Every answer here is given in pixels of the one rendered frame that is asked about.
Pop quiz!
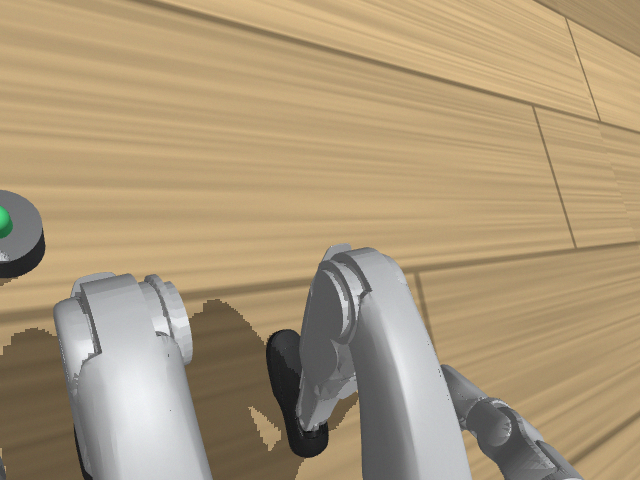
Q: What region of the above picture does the right robot hand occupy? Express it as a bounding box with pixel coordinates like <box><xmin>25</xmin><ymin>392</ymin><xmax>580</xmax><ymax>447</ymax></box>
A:
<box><xmin>440</xmin><ymin>365</ymin><xmax>490</xmax><ymax>431</ymax></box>

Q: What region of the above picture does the right robot arm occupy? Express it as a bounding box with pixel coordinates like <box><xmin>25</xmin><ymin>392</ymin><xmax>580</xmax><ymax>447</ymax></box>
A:
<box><xmin>466</xmin><ymin>397</ymin><xmax>585</xmax><ymax>480</ymax></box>

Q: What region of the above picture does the left robot foot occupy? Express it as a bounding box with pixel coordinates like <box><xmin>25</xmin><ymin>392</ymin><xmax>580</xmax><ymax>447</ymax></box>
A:
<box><xmin>74</xmin><ymin>426</ymin><xmax>93</xmax><ymax>480</ymax></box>

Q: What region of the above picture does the right robot foot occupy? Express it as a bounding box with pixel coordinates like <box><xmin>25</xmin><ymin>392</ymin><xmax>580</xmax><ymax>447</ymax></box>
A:
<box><xmin>266</xmin><ymin>329</ymin><xmax>329</xmax><ymax>458</ymax></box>

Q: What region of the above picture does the bottle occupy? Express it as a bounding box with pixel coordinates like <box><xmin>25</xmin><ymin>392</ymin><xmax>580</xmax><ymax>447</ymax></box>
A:
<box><xmin>0</xmin><ymin>190</ymin><xmax>45</xmax><ymax>278</ymax></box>

